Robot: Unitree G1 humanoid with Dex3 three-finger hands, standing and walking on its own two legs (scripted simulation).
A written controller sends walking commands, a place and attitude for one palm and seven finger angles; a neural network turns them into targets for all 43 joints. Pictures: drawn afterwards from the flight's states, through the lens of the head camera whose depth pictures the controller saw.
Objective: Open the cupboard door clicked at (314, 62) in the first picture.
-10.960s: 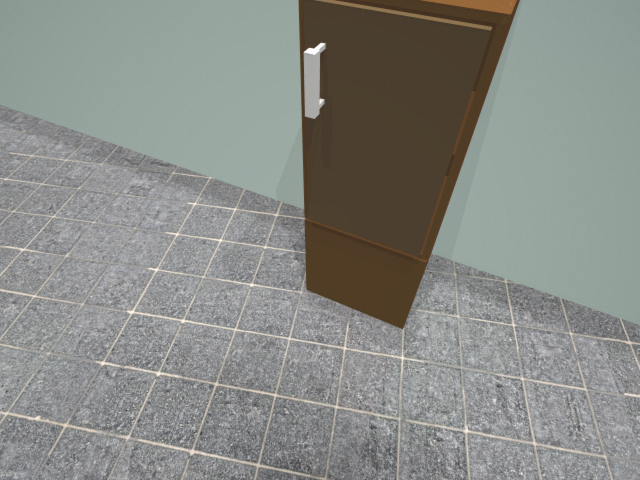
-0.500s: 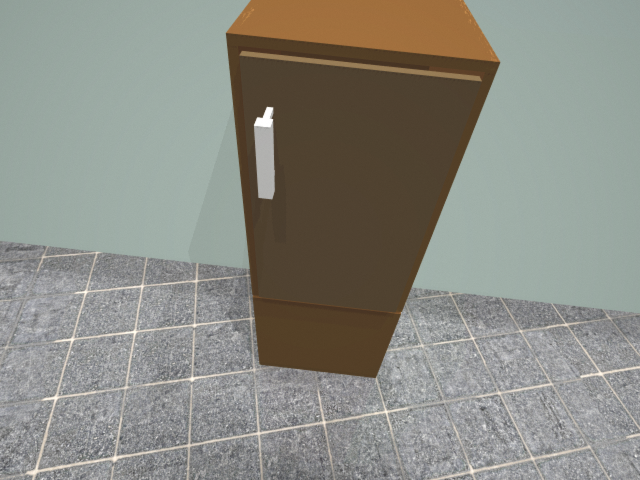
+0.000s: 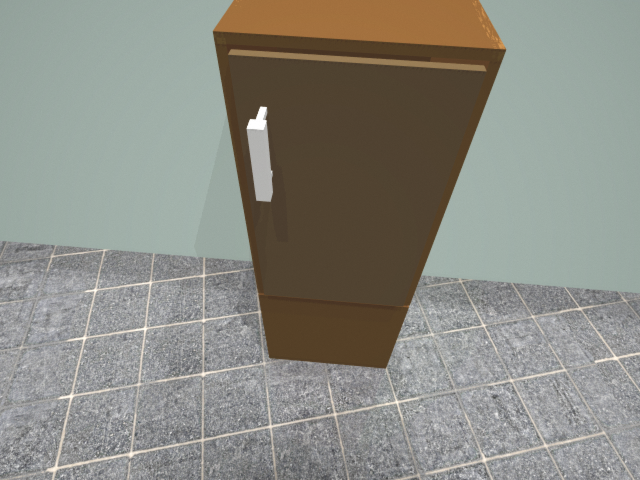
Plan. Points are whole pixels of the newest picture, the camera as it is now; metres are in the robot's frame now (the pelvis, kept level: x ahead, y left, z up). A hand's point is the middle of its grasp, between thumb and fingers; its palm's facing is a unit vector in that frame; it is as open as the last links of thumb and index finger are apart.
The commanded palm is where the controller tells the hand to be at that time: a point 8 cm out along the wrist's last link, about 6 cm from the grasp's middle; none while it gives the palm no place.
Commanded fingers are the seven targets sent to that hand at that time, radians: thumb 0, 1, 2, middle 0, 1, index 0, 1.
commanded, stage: come to a stop and stand still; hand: left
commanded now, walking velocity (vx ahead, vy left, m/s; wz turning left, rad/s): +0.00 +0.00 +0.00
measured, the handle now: (263, 155) +0.56 +0.12 +0.10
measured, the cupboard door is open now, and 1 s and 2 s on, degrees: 0 0 0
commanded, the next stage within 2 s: look again from close up in 0.78 s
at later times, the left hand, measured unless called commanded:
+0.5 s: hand out of the picture -0.01 +0.22 -0.17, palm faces +0.01 -0.97 -0.24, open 7.4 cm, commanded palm none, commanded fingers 0.00 0.90 0.90 -0.20 -0.30 -0.20 -0.30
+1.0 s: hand out of the picture -0.11 +0.16 -0.18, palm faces +0.04 -0.99 -0.11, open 7.4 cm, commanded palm none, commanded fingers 0.00 0.90 0.90 -0.20 -0.30 -0.20 -0.30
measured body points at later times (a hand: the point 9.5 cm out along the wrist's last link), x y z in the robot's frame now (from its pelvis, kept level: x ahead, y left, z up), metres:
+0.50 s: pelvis -0.05 +0.01 +0.00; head -0.08 +0.02 +0.45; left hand -0.01 +0.27 -0.15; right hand +0.01 -0.25 -0.13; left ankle -0.01 +0.09 -0.74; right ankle -0.02 -0.12 -0.74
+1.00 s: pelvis -0.06 +0.02 +0.00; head -0.06 +0.04 +0.45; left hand -0.11 +0.22 -0.17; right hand -0.08 -0.18 -0.16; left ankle -0.01 +0.09 -0.74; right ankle -0.02 -0.12 -0.74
